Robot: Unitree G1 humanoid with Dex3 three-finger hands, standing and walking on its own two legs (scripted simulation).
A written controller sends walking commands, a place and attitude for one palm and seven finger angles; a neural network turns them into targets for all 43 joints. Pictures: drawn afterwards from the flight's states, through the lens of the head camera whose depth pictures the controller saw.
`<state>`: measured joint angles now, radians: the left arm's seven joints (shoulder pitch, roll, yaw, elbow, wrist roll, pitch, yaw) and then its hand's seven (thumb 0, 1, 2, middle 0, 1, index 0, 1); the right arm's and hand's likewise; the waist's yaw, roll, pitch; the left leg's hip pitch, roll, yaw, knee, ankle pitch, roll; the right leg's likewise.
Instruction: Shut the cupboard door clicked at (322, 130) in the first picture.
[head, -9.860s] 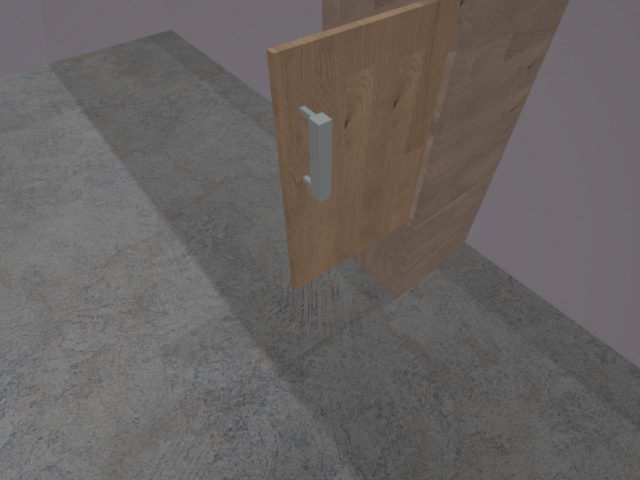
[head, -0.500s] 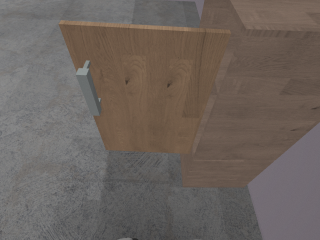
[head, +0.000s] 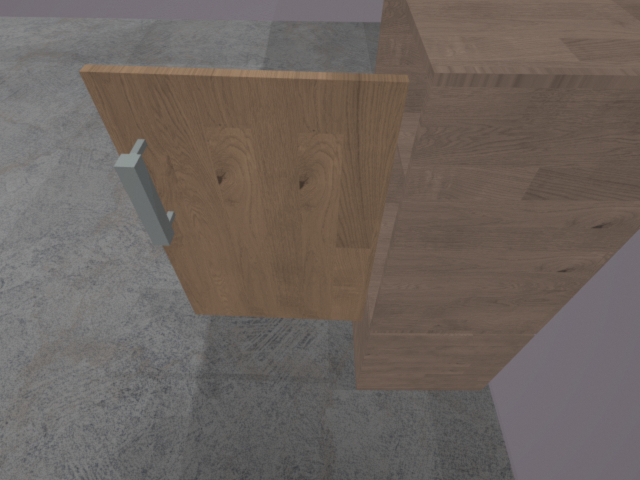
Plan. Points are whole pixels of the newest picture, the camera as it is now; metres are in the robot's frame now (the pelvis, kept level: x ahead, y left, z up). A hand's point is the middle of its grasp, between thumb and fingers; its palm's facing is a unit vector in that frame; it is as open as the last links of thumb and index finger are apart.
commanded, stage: come to a stop and stand still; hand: left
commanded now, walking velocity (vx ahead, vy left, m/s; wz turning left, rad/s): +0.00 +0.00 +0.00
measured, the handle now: (152, 193) +0.48 +0.28 +0.07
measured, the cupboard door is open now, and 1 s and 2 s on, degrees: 88 88 88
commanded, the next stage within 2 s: look again from close up in 0.70 s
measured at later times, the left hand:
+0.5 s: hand out of the picture +0.02 +0.16 -0.18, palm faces +0.04 -0.99 -0.17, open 7.3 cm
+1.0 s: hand out of the picture +0.05 +0.21 -0.18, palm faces -0.02 -0.97 -0.23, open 7.3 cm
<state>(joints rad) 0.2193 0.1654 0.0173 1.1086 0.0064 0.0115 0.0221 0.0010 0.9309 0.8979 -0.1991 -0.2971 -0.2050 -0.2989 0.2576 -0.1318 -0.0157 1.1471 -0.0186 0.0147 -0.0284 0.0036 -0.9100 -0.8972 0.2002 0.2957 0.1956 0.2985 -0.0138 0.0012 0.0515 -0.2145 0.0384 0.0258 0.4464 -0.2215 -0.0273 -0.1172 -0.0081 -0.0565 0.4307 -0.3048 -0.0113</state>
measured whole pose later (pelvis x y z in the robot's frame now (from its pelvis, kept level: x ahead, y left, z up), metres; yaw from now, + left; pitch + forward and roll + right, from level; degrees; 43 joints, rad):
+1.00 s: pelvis +0.02 +0.03 -0.01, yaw -1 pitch -1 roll +0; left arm 0.27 0.16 0.00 1.06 0.02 -0.02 0.05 0.00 0.91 0.90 -0.20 -0.30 -0.21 -0.30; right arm 0.26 -0.18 -0.01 1.03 -0.02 -0.02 -0.03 0.00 -0.91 -0.90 0.20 0.30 0.19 0.30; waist -0.02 0.02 0.05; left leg -0.24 0.01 0.06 0.59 -0.34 0.02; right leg -0.13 -0.04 -0.02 0.54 -0.40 0.03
